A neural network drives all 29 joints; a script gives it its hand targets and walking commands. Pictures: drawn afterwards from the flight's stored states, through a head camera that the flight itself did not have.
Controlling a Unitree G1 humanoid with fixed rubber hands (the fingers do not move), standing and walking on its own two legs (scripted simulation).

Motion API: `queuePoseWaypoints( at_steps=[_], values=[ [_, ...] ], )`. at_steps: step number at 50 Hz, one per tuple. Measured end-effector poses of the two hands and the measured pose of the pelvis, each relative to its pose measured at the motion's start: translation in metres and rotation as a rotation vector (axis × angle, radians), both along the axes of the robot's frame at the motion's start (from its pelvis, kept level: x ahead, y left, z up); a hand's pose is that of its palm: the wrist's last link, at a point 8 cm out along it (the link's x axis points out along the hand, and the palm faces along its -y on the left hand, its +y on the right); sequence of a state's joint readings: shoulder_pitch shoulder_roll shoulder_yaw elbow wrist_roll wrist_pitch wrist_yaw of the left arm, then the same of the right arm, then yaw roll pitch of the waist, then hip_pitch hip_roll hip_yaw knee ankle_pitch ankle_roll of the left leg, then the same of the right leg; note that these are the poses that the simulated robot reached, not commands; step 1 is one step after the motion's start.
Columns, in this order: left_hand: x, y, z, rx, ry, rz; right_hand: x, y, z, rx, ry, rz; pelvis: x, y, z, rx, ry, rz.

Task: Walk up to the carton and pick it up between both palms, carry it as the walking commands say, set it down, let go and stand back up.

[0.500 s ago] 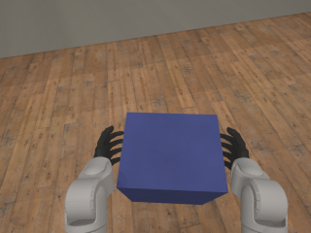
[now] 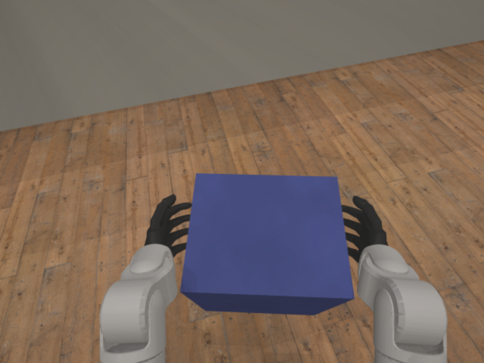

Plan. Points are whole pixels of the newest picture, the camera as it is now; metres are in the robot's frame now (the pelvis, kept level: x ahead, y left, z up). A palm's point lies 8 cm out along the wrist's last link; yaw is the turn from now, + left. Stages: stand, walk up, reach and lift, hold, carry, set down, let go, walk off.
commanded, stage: carry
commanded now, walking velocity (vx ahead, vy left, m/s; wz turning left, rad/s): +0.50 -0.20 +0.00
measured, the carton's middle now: (262, 253) +0.29 -0.01 +0.01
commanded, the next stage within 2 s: none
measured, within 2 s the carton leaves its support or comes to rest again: neither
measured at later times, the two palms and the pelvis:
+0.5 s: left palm (255, 109) +0.55 -0.01 +0.12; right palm (395, 105) +0.57 -0.30 +0.10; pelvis +0.30 -0.16 +0.02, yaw +4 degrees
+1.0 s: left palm (283, 52) +0.81 -0.09 +0.11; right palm (395, 49) +0.81 -0.38 +0.10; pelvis +0.56 -0.23 +0.00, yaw +0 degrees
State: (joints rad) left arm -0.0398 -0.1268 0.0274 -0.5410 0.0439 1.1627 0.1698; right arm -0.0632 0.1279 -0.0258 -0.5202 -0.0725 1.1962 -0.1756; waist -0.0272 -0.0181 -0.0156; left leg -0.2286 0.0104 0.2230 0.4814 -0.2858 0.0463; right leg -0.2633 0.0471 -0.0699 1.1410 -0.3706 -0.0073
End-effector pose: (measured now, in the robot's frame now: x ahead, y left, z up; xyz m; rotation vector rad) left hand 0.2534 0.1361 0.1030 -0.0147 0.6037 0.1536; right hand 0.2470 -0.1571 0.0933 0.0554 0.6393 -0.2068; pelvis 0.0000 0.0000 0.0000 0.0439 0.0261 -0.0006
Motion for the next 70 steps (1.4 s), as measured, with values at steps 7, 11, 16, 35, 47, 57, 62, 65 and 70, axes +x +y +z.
queuePoseWaypoints(
  at_steps=[7, 11, 16, 35, 47, 57, 62, 65, 70],
  values=[
    [0.080, -0.027, 0.005, -0.035, -0.007, 0.027, 0.088, -0.027, 0.017, -0.038, -0.004, 0.029, 0.089, -0.039, 0.006, -0.062, -0.027, 0.027],
    [0.135, -0.059, -0.009, -0.039, 0.004, 0.037, 0.146, -0.059, 0.004, -0.042, 0.005, 0.038, 0.145, -0.074, -0.006, -0.068, -0.014, 0.028],
    [0.202, -0.102, -0.016, 0.003, 0.058, 0.056, 0.219, -0.101, -0.015, -0.003, 0.056, 0.057, 0.209, -0.117, -0.006, -0.048, 0.042, 0.046],
    [0.411, -0.181, 0.013, 0.063, 0.051, 0.033, 0.421, -0.180, -0.004, 0.057, 0.044, 0.031, 0.410, -0.183, 0.018, 0.053, 0.070, 0.010],
    [0.529, -0.209, 0.006, -0.005, 0.000, 0.025, 0.537, -0.208, 0.012, -0.015, -0.006, 0.022, 0.539, -0.215, 0.004, -0.013, -0.032, -0.002],
    [0.588, -0.244, 0.005, 0.026, 0.073, 0.062, 0.606, -0.242, 0.001, 0.010, 0.066, 0.061, 0.596, -0.256, 0.015, 0.017, 0.061, 0.040],
    [0.604, -0.245, 0.005, 0.021, 0.066, 0.066, 0.624, -0.243, 0.003, 0.005, 0.057, 0.065, 0.610, -0.258, 0.017, 0.013, 0.074, 0.046],
    [0.614, -0.242, 0.007, 0.005, 0.028, 0.058, 0.631, -0.240, 0.009, -0.011, 0.019, 0.057, 0.620, -0.255, 0.013, -0.012, 0.061, 0.039],
    [0.626, -0.239, -0.004, 0.021, 0.029, 0.044, 0.642, -0.238, 0.003, -0.050, 0.014, 0.065, 0.631, -0.253, 0.008, -0.019, 0.051, 0.036]
  ],
)
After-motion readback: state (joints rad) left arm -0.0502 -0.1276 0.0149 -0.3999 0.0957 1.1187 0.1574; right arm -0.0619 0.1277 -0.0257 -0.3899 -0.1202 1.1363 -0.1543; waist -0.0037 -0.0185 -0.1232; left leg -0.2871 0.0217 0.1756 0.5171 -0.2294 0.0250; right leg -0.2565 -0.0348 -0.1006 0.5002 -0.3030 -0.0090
